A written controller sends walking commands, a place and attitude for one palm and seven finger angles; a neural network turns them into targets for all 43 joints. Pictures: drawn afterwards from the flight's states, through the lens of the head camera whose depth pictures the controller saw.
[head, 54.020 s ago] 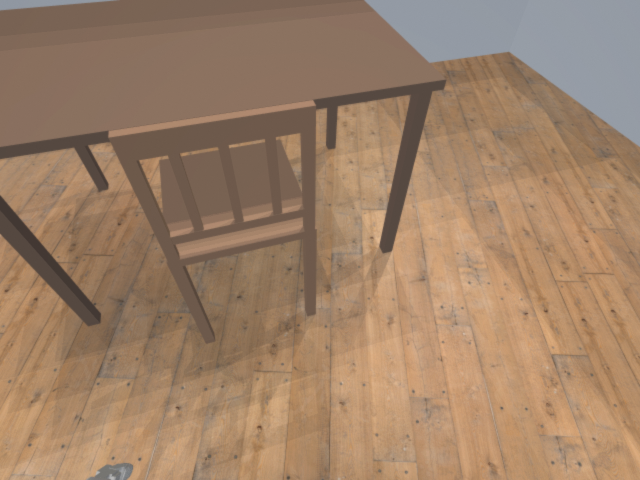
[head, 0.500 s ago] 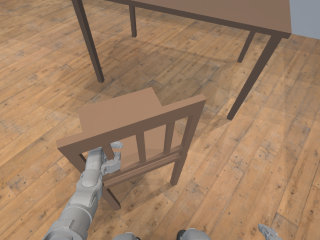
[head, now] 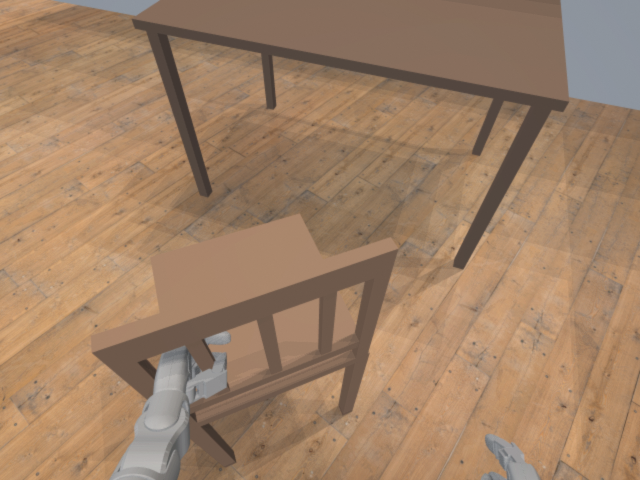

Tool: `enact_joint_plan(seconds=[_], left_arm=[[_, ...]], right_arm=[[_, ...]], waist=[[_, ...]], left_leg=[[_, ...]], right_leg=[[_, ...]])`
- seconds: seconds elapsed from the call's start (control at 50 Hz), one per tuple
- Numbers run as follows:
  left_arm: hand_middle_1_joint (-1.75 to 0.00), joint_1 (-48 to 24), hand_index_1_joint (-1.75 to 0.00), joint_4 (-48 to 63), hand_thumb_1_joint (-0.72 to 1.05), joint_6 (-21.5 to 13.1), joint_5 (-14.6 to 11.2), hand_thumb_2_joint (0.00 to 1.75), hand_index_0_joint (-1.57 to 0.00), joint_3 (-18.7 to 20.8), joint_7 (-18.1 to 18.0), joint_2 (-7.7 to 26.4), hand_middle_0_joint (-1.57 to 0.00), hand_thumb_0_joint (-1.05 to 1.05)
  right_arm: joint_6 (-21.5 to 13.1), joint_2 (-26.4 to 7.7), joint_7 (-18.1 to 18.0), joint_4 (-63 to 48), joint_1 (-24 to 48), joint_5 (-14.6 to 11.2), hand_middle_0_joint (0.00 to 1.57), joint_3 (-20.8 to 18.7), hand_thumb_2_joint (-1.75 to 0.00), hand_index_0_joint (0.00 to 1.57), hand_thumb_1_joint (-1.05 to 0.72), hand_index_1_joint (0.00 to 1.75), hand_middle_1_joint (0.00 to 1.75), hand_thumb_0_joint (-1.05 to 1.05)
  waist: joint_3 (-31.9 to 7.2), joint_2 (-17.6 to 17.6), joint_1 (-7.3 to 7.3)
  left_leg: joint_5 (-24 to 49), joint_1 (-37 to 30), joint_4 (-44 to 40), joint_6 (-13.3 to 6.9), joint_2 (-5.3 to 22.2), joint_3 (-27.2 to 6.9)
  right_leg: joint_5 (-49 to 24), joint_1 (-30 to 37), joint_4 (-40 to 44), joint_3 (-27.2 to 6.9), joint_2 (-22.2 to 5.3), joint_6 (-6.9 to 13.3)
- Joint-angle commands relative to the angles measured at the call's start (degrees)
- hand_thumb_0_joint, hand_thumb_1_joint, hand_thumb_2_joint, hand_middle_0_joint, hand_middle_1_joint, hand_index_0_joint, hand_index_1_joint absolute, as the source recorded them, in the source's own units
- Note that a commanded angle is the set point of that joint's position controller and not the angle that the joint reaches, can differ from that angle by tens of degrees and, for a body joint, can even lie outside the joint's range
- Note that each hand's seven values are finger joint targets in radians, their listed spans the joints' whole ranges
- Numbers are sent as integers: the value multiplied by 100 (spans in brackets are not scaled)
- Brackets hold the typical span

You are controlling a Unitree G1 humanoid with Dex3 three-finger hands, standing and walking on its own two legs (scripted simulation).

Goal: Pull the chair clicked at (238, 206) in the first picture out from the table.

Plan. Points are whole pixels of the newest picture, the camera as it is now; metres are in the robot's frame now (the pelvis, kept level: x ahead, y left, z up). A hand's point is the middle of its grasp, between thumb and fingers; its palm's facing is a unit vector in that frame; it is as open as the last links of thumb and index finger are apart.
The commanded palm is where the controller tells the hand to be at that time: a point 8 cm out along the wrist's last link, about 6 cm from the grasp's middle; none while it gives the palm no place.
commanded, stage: stop walking, hand still on the chair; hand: left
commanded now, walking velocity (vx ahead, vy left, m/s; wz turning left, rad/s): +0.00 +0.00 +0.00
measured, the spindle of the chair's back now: (270, 343) +0.32 +0.10 -0.11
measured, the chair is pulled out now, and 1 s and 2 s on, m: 0.64 0.64 0.64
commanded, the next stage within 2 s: open the thumb and straighten the fingers in 0.28 s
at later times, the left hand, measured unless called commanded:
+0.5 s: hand (216, 372) +0.26 +0.16 -0.07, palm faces +0.11 -0.99 -0.10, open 5.6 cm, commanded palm +0.24 +0.21 -0.05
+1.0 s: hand (217, 371) +0.27 +0.16 -0.08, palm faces +0.08 -0.99 -0.13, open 16.0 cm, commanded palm +0.25 +0.22 -0.06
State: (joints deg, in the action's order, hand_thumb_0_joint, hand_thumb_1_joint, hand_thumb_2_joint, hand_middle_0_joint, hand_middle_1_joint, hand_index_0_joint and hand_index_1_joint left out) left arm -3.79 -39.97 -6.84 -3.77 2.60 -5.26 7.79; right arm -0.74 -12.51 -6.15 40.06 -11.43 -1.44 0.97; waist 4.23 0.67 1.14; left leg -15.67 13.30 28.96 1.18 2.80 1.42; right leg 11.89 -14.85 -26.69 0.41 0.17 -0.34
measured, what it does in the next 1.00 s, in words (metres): stands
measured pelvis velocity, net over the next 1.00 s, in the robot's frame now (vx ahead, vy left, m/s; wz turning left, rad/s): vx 0.01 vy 0.01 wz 0.05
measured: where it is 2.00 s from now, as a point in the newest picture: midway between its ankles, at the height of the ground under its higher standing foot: outside the picture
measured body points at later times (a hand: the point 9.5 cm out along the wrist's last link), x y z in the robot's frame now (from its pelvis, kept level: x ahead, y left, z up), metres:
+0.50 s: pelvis +0.01 +0.00 -0.01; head +0.04 +0.01 +0.44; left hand +0.26 +0.21 -0.06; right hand +0.15 -0.24 -0.11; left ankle +0.00 +0.13 -0.74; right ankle +0.03 -0.12 -0.74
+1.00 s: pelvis +0.01 +0.01 -0.04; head +0.06 +0.00 +0.40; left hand +0.26 +0.21 -0.07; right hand +0.18 -0.24 -0.13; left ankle +0.00 +0.13 -0.74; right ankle +0.02 -0.12 -0.74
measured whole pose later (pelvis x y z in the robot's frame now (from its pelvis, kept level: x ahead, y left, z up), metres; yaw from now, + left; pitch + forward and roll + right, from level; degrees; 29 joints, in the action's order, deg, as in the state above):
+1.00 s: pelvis +0.01 +0.01 -0.04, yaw +3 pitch +12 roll -1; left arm 6.7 -13.4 9.1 -5.8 0.6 -2.7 9.5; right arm -4.2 -15.0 -2.9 29.8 -13.6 -2.0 1.6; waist -6.6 2.7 2.9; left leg -26.0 36.6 50.8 0.6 1.1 -1.3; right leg 23.6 -37.3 -49.2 2.6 -1.9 -0.7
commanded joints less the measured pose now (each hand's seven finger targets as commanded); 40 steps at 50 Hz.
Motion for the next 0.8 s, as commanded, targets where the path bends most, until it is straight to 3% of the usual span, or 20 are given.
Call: enact_joint_plan(seconds=[0.0,0.1,0.18,0.34,0.36,0.38,0.4,0.42,0.48,0.52,0.56,0.58,0.6,0.66,0.72,0.78], left_arm=[[-145,-1024,-145,1332,90,-248,318,90,-50,90,-68,1034,-50,0],[-145,-810,-145,1491,90,-221,306,90,-50,88,-78,1036,-50,0],[-145,-687,-145,1584,90,-197,300,90,-50,91,-95,1028,-50,0],[-145,-692,-145,1587,90,-144,315,90,-50,36,-110,967,-50,0],[-145,-494,-145,1705,90,-159,314,90,-50,350,-143,1328,-50,0],[-145,128,-145,1124,78,109,-176,84,-50,-145,67,407,-50,0],[-145,-213,-145,1650,66,50,-213,78,-50,219,163,824,-50,0],[-145,-120,-145,1914,54,4,-216,73,-50,347,215,1011,-50,0],[-145,-50,-145,2533,17,66,-113,55,-50,2,301,792,-50,0],[-145,-100,-145,2661,-7,209,-103,43,-50,-71,264,686,-50,0],[-145,-38,-145,2807,-31,372,-111,32,-50,18,202,801,-50,0],[-138,-68,-138,2901,-43,457,-82,26,-47,-47,171,710,-47,0],[-130,77,-130,2733,-55,559,-99,20,-45,237,147,925,-45,0],[-109,196,-109,3064,-55,764,-138,20,-38,173,169,848,-38,0],[-87,227,-87,3351,-55,943,-131,20,-30,54,164,707,-30,0],[-65,226,-65,3553,-55,1074,-170,20,-22,215,127,860,-22,0]], right_arm=[[-226,-710,-85,-726,261,8,20,-295,-90,20,-90,30,30,0],[-163,-716,-89,-788,322,0,20,-307,-90,20,-90,30,30,0],[-127,-714,-95,-841,356,1,20,-304,-90,20,-90,30,30,0],[-91,-698,-83,-876,380,26,20,-270,-90,20,-90,30,30,0],[-94,-739,-92,-869,335,24,20,-307,-90,20,-90,30,30,0],[-140,-881,124,-923,201,-240,20,-276,-90,20,-90,30,30,0],[-186,-937,218,-1015,307,-228,20,-298,-90,20,-90,30,30,0],[-254,-916,274,-1099,393,-207,20,-335,-90,20,-90,30,30,0],[-418,-890,392,-1267,308,-157,20,-314,-90,20,-90,30,30,0],[-490,-910,408,-1352,260,-128,20,-315,-90,20,-90,30,30,0],[-544,-960,397,-1388,208,-118,20,-341,-90,20,-90,30,30,0],[-562,-958,394,-1424,189,-110,20,-328,-90,20,-90,30,30,0],[-565,-998,379,-1415,145,-99,20,-344,-90,20,-90,30,30,0],[-586,-1012,356,-1533,108,-100,20,-337,-90,20,-90,30,30,0],[-604,-992,329,-1634,99,-94,20,-317,-90,20,-90,30,30,0],[-622,-1006,284,-1685,47,-84,20,-309,-90,20,-90,30,30,0]], waist=[[-1673,132,8],[-1634,228,-3],[-1534,351,-13],[-1485,253,-20],[-1507,287,-44],[-1360,-281,303],[-1466,-456,136],[-1532,-26,86],[-1735,287,134],[-1916,143,149],[-2073,56,138],[-2156,57,155],[-2182,-40,118],[-2304,-259,127],[-2398,-144,153],[-2423,-172,153]], left_leg=[[1550,-651,-289,-173,353,-241],[1714,-733,-309,-168,366,-234],[1588,-693,-405,-168,367,-244],[1448,-650,-425,-167,362,-253],[1446,-620,-440,-170,355,-254],[1124,313,-270,-166,33,-91],[1009,572,-121,-175,13,-87],[771,688,25,-190,-60,-34],[651,874,347,-193,-126,-59],[631,1006,565,-194,-137,-99],[659,1126,743,-186,-132,-145],[638,1169,789,-176,-145,-157],[657,1284,881,-175,-154,-159],[749,1456,1063,-171,-164,-180],[811,1513,1215,-178,-186,-163],[742,1614,1314,-190,-207,-183]], right_leg=[[-2012,738,204,-416,-591,114],[-2110,724,198,-414,-585,124],[-1793,691,255,-371,-545,122],[-1686,658,322,-421,-535,132],[-1691,723,353,-413,-525,122],[-1182,230,-57,220,-344,99],[-1085,118,-222,190,-300,114],[-798,-42,-323,143,-290,113],[-394,-471,-627,229,-223,139],[-323,-687,-841,265,-185,122],[-322,-814,-1050,269,-166,123],[-252,-905,-1132,304,-153,113],[-307,-946,-1215,292,-139,108],[-419,-1002,-1404,310,-128,106],[-475,-1108,-1526,312,-129,82],[-437,-1129,-1572,302,-118,79]])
